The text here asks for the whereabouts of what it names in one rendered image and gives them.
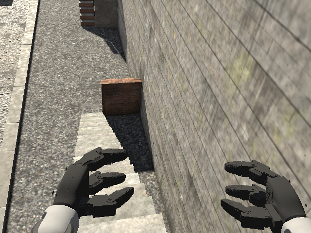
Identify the right robot forearm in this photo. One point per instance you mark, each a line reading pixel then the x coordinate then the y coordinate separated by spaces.
pixel 297 225

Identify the robot left hand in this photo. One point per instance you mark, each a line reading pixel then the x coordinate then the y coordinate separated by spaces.
pixel 76 184

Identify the robot right hand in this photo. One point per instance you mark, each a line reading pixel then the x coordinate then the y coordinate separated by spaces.
pixel 274 206

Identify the left robot forearm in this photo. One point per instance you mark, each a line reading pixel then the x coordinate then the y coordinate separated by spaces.
pixel 57 219

